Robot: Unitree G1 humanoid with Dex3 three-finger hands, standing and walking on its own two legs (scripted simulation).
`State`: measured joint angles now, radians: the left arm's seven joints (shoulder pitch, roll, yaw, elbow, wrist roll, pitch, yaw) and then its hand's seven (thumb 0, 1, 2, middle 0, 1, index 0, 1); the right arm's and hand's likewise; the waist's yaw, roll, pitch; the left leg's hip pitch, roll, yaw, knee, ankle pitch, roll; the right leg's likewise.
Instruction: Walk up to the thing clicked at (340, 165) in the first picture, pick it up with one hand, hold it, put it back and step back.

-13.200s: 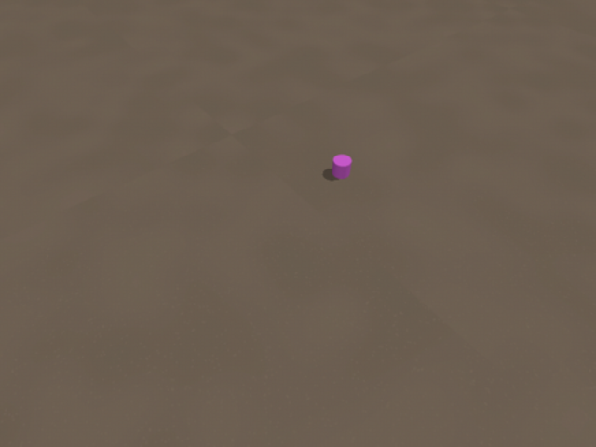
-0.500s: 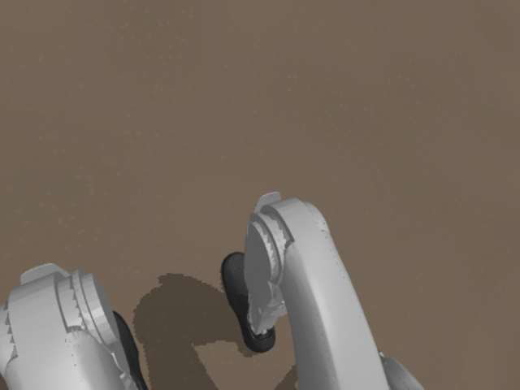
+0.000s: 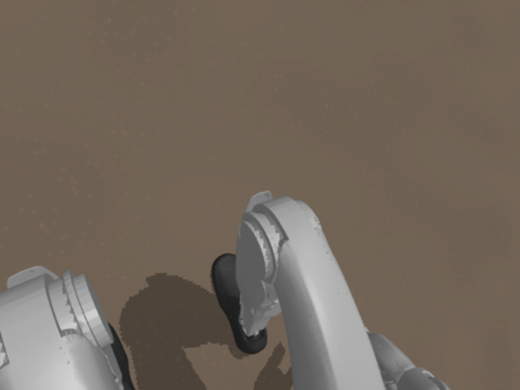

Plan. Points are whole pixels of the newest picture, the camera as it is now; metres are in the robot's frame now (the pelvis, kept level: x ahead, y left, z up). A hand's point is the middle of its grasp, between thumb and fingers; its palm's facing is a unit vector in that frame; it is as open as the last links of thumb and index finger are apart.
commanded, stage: rest palm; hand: left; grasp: from above
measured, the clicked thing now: out of the picture +0.47 +0.33 -0.26
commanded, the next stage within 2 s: close in 0.04 s
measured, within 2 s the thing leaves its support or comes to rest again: neither
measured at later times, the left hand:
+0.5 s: hand out of the picture +0.45 +0.32 -0.24, palm faces -0.46 -0.15 -0.87, open 12.7 cm
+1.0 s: hand out of the picture +0.45 +0.33 -0.24, palm faces -0.46 -0.14 -0.88, open 11.8 cm
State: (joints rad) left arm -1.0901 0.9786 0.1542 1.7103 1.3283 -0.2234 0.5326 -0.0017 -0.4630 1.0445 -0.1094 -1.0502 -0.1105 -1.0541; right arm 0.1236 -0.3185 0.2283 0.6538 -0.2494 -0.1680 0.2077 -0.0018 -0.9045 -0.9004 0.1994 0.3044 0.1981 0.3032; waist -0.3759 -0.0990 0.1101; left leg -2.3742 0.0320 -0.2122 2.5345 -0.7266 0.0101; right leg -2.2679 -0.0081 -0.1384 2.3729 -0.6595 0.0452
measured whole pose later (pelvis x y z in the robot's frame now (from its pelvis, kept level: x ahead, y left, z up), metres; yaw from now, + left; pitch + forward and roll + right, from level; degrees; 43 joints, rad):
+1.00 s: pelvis +0.00 +0.00 +0.00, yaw -1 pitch +29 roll -14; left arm -1.11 1.03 0.12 1.77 1.32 -0.24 0.57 0.00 -0.24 0.85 -0.34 -0.99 -0.35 -0.96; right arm 0.12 -0.34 0.28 0.64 -0.27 -0.21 0.23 0.00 -0.91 -0.90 0.20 0.30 0.20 0.30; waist -0.39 -0.12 0.14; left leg -2.37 0.04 -0.24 2.56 -0.72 0.01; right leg -2.26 0.01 -0.15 2.37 -0.64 0.05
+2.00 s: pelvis +0.00 +0.00 +0.00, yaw -1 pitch +30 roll -14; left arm -1.09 1.00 0.13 1.70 1.32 -0.22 0.52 0.00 -0.22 0.79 -0.48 -0.88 -0.48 -0.87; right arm 0.15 -0.34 0.28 0.63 -0.25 -0.19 0.23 0.00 -0.92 -0.90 0.20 0.30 0.20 0.30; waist -0.38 -0.11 0.12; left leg -2.37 0.03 -0.23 2.54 -0.72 0.01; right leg -2.26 0.00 -0.15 2.36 -0.64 0.05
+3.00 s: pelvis -0.01 +0.00 +0.06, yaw +5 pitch +36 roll -9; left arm -0.88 0.76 0.09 1.19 1.17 -0.14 0.17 -0.01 -0.16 0.57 -0.64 -0.65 -0.65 -0.64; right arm 0.21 -0.28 0.06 0.65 -0.09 0.01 0.12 0.00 -0.92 -0.90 0.20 0.30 0.20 0.30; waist -0.26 0.00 -0.05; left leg -2.27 0.02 -0.11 2.31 -0.67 0.02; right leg -2.19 -0.03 -0.07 2.21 -0.64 0.04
